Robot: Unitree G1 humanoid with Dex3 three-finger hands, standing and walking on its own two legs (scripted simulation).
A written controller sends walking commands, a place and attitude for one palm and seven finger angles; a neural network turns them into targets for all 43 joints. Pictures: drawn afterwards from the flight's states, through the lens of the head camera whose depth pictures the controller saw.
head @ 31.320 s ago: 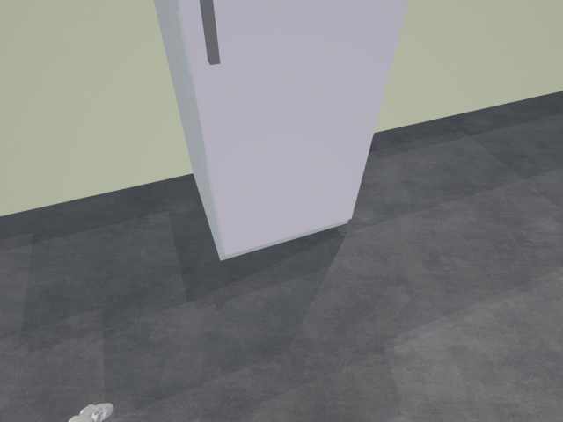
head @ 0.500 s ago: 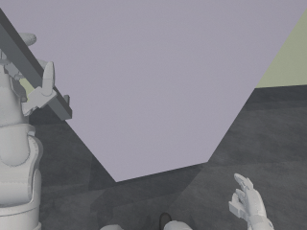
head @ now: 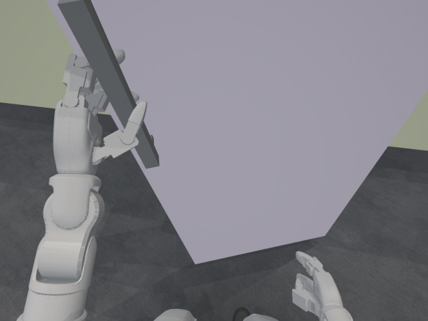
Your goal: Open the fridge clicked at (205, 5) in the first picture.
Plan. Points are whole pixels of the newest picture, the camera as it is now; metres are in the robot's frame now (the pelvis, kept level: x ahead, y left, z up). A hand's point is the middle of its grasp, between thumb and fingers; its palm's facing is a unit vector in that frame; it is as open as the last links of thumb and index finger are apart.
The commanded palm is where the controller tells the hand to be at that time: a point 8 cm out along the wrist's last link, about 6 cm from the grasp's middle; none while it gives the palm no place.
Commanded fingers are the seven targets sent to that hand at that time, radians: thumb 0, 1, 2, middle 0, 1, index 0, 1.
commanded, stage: walk backward, drawing the door open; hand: left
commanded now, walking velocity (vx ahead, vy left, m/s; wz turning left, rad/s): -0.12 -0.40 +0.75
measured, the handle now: (125, 94) +0.36 +0.13 +0.25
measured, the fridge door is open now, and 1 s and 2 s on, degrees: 24 54 75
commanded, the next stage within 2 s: stop walking and hold the door back in 1.58 s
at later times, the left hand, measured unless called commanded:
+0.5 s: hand (166, 218) +0.20 +0.05 +0.23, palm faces +0.44 -0.86 -0.26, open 8.6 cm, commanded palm +0.15 +0.08 +0.23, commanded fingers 0.00 0.90 0.90 -0.45 -1.40 -0.45 -1.40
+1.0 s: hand out of the picture +0.11 -0.05 +0.23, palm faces +0.82 -0.55 -0.18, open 8.2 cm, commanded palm +0.05 -0.05 +0.23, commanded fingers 0.00 0.90 0.90 -0.45 -1.40 -0.45 -1.40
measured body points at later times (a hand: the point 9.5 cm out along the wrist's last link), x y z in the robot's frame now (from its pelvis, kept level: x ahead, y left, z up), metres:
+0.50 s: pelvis -0.05 -0.17 -0.02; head +0.01 -0.18 +0.42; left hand +0.17 +0.09 +0.24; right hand +0.17 -0.32 -0.15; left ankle -0.16 -0.03 -0.68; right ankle +0.01 -0.23 -0.74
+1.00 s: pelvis +0.00 -0.38 -0.02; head +0.04 -0.35 +0.42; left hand +0.06 -0.03 +0.24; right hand +0.27 -0.41 -0.11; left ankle -0.13 -0.19 -0.74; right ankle +0.13 -0.48 -0.75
